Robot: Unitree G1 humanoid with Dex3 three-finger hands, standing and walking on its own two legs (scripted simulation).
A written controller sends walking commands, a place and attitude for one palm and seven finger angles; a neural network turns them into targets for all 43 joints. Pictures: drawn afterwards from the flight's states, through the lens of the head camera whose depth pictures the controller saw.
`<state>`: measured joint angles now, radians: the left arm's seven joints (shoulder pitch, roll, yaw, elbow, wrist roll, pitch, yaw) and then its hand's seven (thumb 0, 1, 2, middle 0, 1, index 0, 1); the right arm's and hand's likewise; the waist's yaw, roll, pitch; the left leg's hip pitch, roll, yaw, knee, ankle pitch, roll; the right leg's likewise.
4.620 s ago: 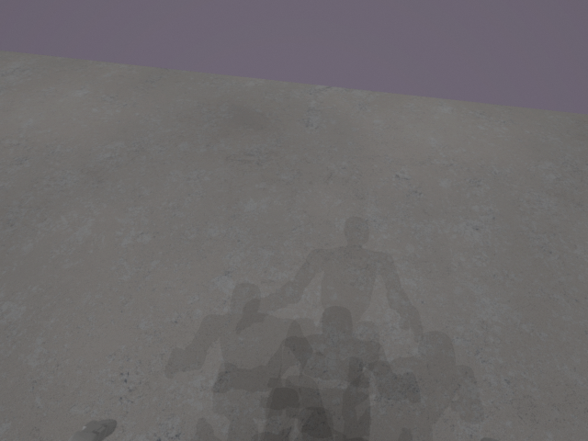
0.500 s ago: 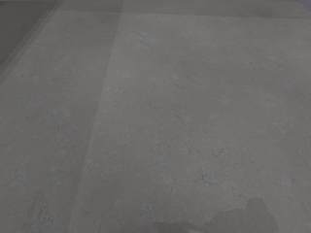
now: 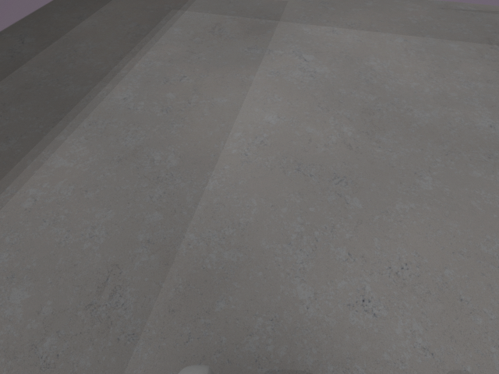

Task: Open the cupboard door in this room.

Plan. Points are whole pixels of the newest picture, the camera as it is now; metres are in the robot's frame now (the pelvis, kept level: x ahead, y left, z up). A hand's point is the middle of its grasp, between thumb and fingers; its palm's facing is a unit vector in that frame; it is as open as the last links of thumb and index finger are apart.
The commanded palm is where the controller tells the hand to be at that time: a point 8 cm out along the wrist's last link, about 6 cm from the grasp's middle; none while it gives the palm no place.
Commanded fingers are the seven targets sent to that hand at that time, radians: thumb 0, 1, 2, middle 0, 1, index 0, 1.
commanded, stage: turn or walk to find it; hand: left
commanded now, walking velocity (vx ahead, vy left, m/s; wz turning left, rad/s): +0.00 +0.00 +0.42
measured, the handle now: out of the picture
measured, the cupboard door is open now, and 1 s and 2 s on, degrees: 0 0 0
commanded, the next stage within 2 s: none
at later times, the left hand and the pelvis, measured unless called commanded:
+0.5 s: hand out of the picture +0.04 +0.24 -0.15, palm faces +0.19 -0.95 -0.26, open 7.4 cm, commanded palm none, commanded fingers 0.00 0.90 0.90 -0.20 -0.30 -0.20 -0.30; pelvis -0.03 +0.02 +0.00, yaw +11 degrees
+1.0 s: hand out of the picture -0.12 +0.21 -0.18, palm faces +0.46 -0.86 -0.23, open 7.4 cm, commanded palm none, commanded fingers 0.00 0.90 0.90 -0.20 -0.30 -0.20 -0.30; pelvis -0.06 +0.02 -0.01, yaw +26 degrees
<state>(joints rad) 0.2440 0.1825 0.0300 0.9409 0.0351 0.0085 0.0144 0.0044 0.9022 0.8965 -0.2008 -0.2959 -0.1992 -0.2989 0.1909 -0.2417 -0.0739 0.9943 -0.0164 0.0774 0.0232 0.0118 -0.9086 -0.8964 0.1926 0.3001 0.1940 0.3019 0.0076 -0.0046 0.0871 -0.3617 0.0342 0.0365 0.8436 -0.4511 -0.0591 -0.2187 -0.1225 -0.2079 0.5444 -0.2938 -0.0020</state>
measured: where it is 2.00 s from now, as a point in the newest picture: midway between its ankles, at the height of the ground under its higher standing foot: outside the picture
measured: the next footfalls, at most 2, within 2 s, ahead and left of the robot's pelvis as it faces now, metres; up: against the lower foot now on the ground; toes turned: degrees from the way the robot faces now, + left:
left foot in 0.08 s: +0.04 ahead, +0.13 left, +0.00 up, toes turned +7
right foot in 0.56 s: +0.02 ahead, -0.10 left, +0.00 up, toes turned +10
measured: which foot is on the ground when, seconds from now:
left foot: up 0.00-0.06, down 0.08-0.56, up 0.58-0.96, down 0.98-1.00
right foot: down 0.00-0.08, up 0.10-0.54, down 0.56-1.00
